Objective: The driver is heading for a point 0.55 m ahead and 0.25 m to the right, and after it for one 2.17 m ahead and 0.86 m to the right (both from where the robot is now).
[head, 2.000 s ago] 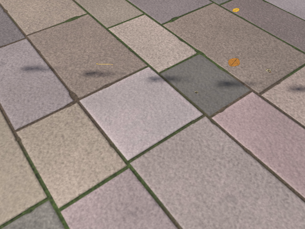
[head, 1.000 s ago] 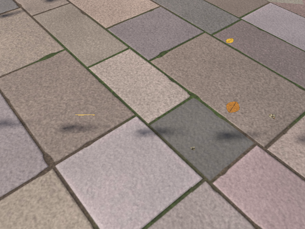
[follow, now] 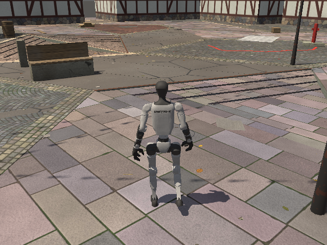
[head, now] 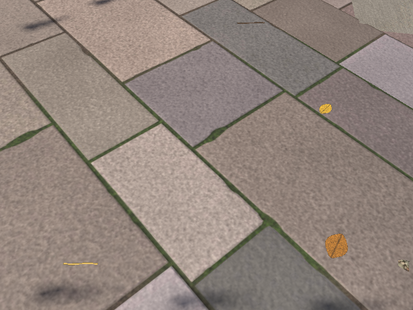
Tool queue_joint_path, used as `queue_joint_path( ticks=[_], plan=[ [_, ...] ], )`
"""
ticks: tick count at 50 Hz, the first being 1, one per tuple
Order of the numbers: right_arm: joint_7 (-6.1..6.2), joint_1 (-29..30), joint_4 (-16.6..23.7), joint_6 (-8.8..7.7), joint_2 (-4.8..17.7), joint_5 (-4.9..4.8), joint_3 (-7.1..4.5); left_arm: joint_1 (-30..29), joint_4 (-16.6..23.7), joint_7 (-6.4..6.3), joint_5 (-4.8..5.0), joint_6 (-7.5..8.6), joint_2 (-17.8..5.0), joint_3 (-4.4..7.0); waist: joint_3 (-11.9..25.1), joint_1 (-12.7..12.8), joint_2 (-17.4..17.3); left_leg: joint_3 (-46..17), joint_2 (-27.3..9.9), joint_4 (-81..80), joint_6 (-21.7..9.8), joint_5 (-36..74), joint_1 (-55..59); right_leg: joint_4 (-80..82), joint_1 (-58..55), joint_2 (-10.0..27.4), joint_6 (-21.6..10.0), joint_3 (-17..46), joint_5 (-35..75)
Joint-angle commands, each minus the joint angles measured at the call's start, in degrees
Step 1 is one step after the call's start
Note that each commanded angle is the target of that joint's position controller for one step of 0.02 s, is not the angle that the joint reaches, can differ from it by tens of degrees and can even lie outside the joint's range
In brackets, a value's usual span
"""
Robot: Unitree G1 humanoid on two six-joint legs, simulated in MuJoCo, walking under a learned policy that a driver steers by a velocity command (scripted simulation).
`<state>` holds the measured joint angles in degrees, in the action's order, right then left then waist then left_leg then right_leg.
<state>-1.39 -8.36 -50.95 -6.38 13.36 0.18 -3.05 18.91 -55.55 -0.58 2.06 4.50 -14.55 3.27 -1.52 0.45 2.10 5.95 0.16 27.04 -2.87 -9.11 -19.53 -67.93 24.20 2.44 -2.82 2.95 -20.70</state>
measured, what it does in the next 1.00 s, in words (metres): walks ahead, turning right: right foot, then left foot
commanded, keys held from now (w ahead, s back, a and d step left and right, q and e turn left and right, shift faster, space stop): w+e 0.70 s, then e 0.26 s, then no key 0.04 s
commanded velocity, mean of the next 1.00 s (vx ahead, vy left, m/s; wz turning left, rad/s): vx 0.43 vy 0.00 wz -0.54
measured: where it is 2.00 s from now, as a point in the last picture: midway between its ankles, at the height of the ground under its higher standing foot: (264, 282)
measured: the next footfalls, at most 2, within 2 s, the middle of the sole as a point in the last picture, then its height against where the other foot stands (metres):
right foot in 0.44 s outside the picture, level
left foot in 0.90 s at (243, 245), level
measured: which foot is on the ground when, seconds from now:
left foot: down 0.00-0.42, up 0.44-0.88, down 0.90-1.00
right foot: up 0.00-0.42, down 0.44-0.90, up 0.92-1.00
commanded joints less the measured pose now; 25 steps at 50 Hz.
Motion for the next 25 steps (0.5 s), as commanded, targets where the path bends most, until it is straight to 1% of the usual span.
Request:
queue_joint_path(
  ticks=[1,2,4,7,10,13,15,16,17,18,19,20,21,22,23,24,25],
  plan=[
    [0.04,-1.79,0.59,-0.95,4.12,0.63,-1.0,2.62,2.91,-0.37,0.03,-0.98,-2.3,1.48,2.79,0.1,-8.06,-13.65,-15.27,-18.29,-7.11,2.23,8.75,-0.72,8.84,6.01,-0.63,3.2,5.8],
    [0.21,-2.13,0.0,-1.12,4.78,0.67,-1.24,2.44,3.26,-0.41,0.07,-1.6,-1.71,1.56,1.71,0.58,-7.48,-11.0,-15.11,-19.17,-7.34,4.74,7.75,-0.15,9.57,6.11,-0.53,3.17,7.17],
    [0.81,-3.06,-0.8,-1.25,6.17,0.92,-1.69,-0.26,4.7,-0.57,-0.25,-2.29,-2.15,1.98,0.17,0.68,-6.06,-7.38,-15.16,-20.05,-7.65,8.43,8.21,2.41,13.41,6.15,-0.1,4.03,11.6],
    [1.84,-4.84,-1.67,-0.83,7.1,1.06,-1.95,-4.63,6.57,-0.03,-0.7,-2.07,-2.21,2.23,-0.95,-0.09,-5.18,-3.13,-14.89,-20.36,-7.18,11.56,11.32,10.35,17.59,5.46,0.66,4.39,19.31],
    [2.54,-5.97,-1.85,-0.33,8.22,0.74,-2.11,-10.12,8.53,1.13,-0.96,-1.72,-1.4,1.75,-2.15,-1.68,-4.49,1.01,-14.5,-20.65,-6.2,12.55,13.53,19.61,17.04,4.95,0.68,0.86,24.8],
    [2.92,-9.5,-2.85,0.54,9.18,0.19,-2.45,-16.29,11.39,2.29,-1.03,-1.66,-0.53,1.07,-4.22,-4.11,-3.53,3.16,-16.19,-19.59,-6.06,14.06,19.17,25.43,19.24,4.67,0.03,-2.07,24.17],
    [2.93,-11.08,-3.31,1.38,9.75,-0.26,-2.74,-19.08,13.35,3.06,-0.88,-1.7,-0.45,0.85,-5.01,-4.87,-3.69,4.32,-17.39,-17.53,-5.82,16.71,23.58,27.91,20.56,4.18,-0.68,-3.85,20.96],
    [2.92,-11.27,-3.36,1.81,10.14,-0.51,-2.91,-19.84,14.26,3.44,-0.79,-1.75,-0.59,0.85,-5.06,-4.74,-4.05,4.97,-17.87,-16.04,-5.53,19.48,25.19,28.81,20.19,3.67,-1.21,-4.94,18.6],
    [2.94,-10.65,-3.14,2.17,10.69,-0.74,-3.09,-19.78,15.0,3.79,-0.71,-1.81,-1.02,1.01,-4.56,-3.97,-4.7,5.95,-18.05,-13.9,-4.99,25.25,25.95,29.72,18.12,2.68,-2.01,-6.32,15.98],
    [3.03,-9.67,-2.71,2.44,11.55,-0.92,-3.33,-18.88,15.49,4.02,-0.7,-1.92,-1.89,1.39,-3.14,-2.76,-5.84,6.96,-17.99,-10.74,-4.36,34.7,26.29,30.09,14.42,0.92,-2.99,-8.2,13.26],
    [3.19,-8.87,-2.33,2.75,12.51,-1.17,-3.61,-16.65,15.59,4.1,-0.68,-2.09,-3.1,2.0,-0.91,-1.01,-7.27,7.66,-17.9,-6.09,-3.74,44.79,26.52,29.83,9.71,-1.28,-4.1,-10.02,10.33],
    [3.31,-7.88,-1.97,3.17,13.28,-1.32,-3.8,-11.46,14.79,4.1,-0.46,-2.18,-5.01,3.04,2.19,2.23,-8.11,8.32,-17.35,1.87,-3.04,52.32,25.72,30.44,2.59,-3.78,-5.58,-11.32,8.3],
    [3.32,-6.39,-1.47,3.41,13.38,-1.66,-3.68,-2.53,12.66,3.65,-0.37,-2.15,-8.13,4.81,6.85,7.25,-7.09,9.4,-15.2,13.89,-1.27,50.94,21.26,35.34,-10.56,-6.3,-7.77,-11.25,12.37],
    [3.27,-6.64,-0.17,2.91,11.84,-0.73,-3.07,6.11,10.62,2.27,-0.57,-2.62,-13.71,6.95,11.81,10.28,-0.5,9.34,-12.27,32.1,1.6,31.4,6.56,38.07,-27.9,0.27,-11.12,1.25,11.86],
    [2.25,-11.32,2.83,1.0,2.36,0.83,-0.44,3.64,11.2,2.01,-0.51,-1.98,-18.73,7.2,15.57,2.21,12.42,1.83,0.31,50.74,4.54,-22.93,-18.51,44.16,-43.92,14.05,-21.21,34.29,5.21],
    [1.35,-5.24,4.34,-1.76,6.85,-1.68,-1.0,6.34,12.27,2.34,-1.34,-1.2,-14.44,5.83,21.03,6.26,6.46,-10.61,0.82,56.02,3.23,-24.39,-24.81,51.62,-46.77,17.09,-22.46,44.38,2.96],
    [0.99,-0.59,5.87,-2.89,8.6,-3.41,-1.54,4.21,11.87,2.45,-1.62,-0.49,-11.01,4.88,13.51,6.21,4.07,-10.86,-2.04,54.18,1.6,-18.76,-29.44,51.74,-42.41,15.41,-19.29,35.33,8.32]
  ],
)
Keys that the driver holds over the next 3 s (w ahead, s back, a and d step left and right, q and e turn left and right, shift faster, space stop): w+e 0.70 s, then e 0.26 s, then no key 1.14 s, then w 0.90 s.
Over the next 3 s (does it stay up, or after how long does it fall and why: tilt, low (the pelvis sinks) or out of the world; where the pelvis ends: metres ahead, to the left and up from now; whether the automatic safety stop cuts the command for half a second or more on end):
stays up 0.85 -0.42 0.00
